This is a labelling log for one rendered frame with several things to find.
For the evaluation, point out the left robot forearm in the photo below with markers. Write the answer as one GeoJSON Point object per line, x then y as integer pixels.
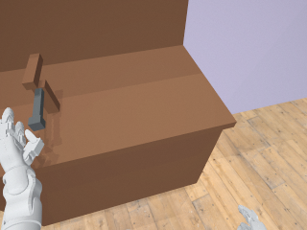
{"type": "Point", "coordinates": [22, 191]}

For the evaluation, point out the counter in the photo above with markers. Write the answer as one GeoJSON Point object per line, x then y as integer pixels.
{"type": "Point", "coordinates": [128, 113]}

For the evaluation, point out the robot right hand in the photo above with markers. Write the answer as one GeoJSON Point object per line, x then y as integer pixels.
{"type": "Point", "coordinates": [251, 218]}

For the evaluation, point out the tap lever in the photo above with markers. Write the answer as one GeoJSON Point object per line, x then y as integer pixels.
{"type": "Point", "coordinates": [36, 122]}

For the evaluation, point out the robot left hand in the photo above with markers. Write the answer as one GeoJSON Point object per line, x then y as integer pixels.
{"type": "Point", "coordinates": [12, 142]}

